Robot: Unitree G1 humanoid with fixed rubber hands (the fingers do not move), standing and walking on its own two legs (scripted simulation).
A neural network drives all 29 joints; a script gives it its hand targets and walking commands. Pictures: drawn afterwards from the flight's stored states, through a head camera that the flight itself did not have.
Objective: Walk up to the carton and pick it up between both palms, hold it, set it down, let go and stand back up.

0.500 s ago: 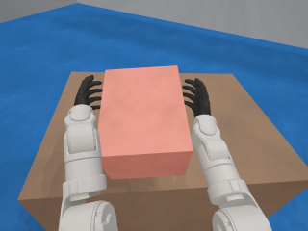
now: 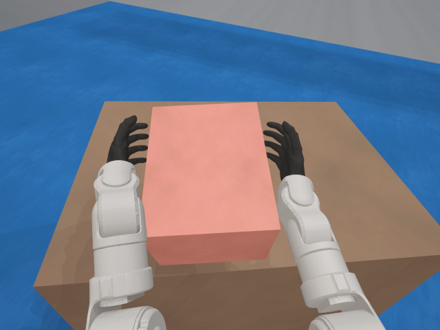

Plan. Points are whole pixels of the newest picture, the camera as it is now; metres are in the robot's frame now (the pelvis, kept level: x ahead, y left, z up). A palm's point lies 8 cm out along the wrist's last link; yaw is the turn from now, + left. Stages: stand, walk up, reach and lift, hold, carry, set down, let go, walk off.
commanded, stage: hold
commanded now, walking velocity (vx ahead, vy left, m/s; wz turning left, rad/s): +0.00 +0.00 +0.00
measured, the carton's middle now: (208, 182) +0.37 +0.00 +0.11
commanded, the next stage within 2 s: none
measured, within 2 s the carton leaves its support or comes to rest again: neither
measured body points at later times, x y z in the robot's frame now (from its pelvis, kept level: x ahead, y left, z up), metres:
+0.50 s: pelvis +0.01 -0.01 +0.00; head -0.02 +0.02 +0.45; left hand +0.37 +0.15 +0.16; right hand +0.37 -0.14 +0.17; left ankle +0.05 +0.12 -0.75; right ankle +0.01 -0.12 -0.75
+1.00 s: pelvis +0.00 -0.01 +0.00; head -0.03 +0.02 +0.45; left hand +0.37 +0.15 +0.17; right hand +0.37 -0.14 +0.17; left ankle +0.05 +0.12 -0.75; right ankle +0.01 -0.12 -0.75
